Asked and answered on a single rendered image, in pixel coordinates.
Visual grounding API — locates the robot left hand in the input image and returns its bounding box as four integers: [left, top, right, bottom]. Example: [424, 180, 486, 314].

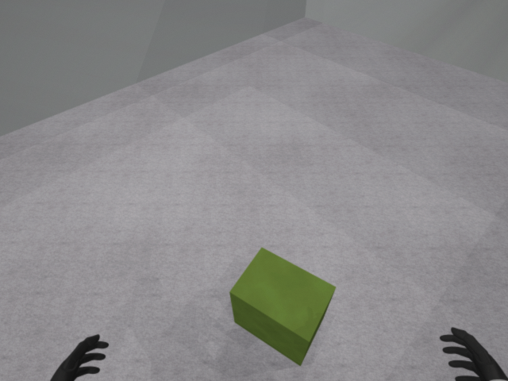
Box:
[50, 334, 109, 381]

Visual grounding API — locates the carton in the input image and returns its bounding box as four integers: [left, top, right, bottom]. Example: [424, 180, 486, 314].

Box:
[229, 248, 336, 366]

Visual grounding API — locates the robot right hand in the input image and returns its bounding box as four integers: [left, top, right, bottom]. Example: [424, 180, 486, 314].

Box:
[440, 327, 508, 381]

